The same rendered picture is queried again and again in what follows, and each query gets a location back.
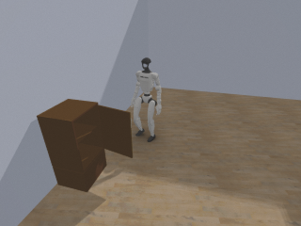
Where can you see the cupboard door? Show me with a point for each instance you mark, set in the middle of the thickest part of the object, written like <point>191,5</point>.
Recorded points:
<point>116,130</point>

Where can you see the robot right hand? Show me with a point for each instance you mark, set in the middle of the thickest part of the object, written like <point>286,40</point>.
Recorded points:
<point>133,102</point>

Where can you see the robot left hand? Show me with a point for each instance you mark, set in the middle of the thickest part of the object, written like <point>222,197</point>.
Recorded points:
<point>158,109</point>

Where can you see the right robot forearm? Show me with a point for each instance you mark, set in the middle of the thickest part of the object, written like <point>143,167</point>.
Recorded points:
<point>136,90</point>

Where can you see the robot left thigh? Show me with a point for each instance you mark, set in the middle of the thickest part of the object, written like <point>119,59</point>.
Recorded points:
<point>151,110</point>

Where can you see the left robot upper arm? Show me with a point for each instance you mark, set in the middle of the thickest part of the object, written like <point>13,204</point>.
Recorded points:
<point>155,76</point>

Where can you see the left robot forearm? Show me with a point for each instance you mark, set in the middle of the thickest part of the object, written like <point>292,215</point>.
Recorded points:
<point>159,95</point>

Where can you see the robot right foot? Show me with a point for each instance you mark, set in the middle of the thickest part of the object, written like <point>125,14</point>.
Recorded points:
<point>139,132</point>

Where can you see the right robot upper arm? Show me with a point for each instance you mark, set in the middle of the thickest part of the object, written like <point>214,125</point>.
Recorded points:
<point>137,78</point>

